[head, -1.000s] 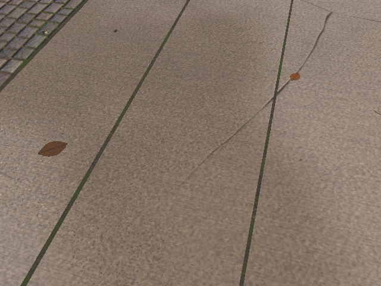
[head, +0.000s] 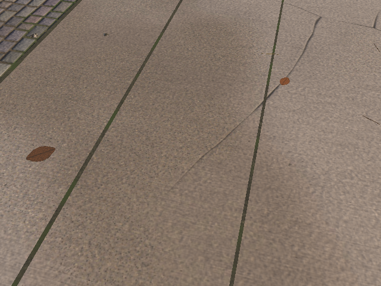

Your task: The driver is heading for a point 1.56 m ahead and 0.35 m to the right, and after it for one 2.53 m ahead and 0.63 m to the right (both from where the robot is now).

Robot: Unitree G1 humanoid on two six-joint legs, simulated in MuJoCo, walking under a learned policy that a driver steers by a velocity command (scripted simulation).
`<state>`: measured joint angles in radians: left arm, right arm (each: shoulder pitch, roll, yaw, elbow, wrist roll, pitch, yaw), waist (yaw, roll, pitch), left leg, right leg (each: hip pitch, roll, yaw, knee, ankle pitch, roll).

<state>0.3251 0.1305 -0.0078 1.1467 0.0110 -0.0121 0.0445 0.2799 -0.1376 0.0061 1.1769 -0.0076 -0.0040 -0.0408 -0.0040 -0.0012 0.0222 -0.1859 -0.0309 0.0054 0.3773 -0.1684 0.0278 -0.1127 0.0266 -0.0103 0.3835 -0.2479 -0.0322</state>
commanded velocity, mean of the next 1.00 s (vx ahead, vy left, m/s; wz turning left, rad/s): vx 0.07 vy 0.00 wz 0.00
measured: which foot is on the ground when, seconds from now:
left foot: down 0.00-0.72, up 0.74-0.94, down 0.96-1.00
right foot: down 0.00-0.96, up 0.98-1.00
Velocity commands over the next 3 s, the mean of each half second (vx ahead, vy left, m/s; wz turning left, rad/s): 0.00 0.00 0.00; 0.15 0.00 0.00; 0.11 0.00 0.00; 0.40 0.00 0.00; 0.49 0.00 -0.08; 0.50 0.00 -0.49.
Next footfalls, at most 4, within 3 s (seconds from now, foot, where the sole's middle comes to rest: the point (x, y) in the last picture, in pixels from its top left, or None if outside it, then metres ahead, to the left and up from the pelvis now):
0.96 left None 0.15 0.12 -0.78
1.28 right None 0.22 -0.07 -0.78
1.64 right None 0.33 -0.08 -0.78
2.16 left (182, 247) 0.67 0.06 -0.78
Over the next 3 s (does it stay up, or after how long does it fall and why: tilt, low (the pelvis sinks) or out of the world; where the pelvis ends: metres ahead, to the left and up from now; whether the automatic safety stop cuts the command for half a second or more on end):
stays up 0.96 -0.08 0.00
